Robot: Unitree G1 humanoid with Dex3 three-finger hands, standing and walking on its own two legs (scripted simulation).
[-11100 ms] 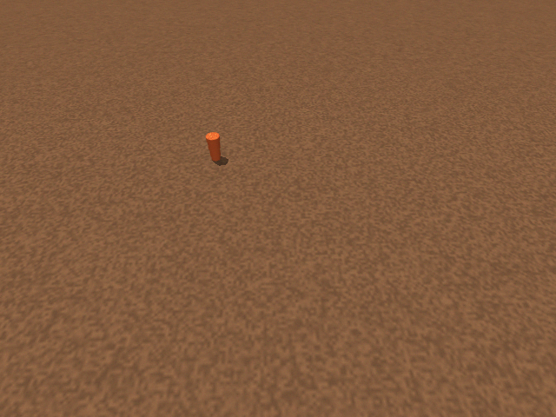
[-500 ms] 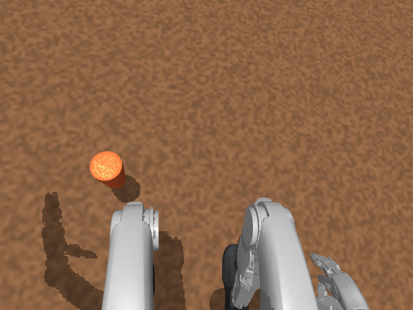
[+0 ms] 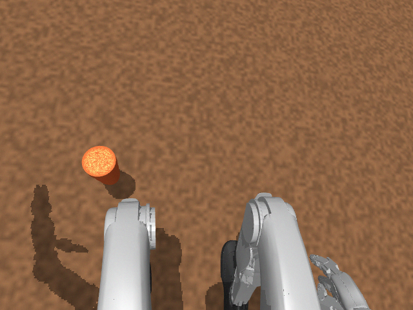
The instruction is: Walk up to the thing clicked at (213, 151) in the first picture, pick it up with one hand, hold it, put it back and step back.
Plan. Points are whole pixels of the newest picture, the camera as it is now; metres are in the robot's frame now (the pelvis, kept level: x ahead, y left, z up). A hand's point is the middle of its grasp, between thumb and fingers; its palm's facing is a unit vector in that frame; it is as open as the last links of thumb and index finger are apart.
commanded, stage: approach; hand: left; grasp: from the side
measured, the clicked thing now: (105, 169) +0.43 +0.23 -0.30
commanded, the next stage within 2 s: close in in 0.54 s
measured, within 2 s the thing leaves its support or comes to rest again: neither
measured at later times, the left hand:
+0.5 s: hand (21, 173) +0.38 +0.36 -0.15, palm faces +0.17 -0.99 +0.03, open 17.3 cm
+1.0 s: hand (82, 176) +0.40 +0.27 -0.25, palm faces +0.17 -0.99 +0.03, open 17.6 cm
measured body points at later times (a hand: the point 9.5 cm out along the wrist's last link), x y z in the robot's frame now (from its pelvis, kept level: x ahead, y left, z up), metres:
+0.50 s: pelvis -0.01 +0.00 -0.06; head +0.22 +0.12 +0.31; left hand +0.37 +0.41 -0.15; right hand +0.18 -0.27 -0.13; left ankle +0.08 +0.12 -0.34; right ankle +0.12 -0.13 -0.34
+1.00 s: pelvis -0.02 +0.02 -0.09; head +0.21 +0.17 +0.26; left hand +0.38 +0.32 -0.24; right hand +0.15 -0.25 -0.13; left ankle +0.08 +0.12 -0.34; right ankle +0.12 -0.13 -0.34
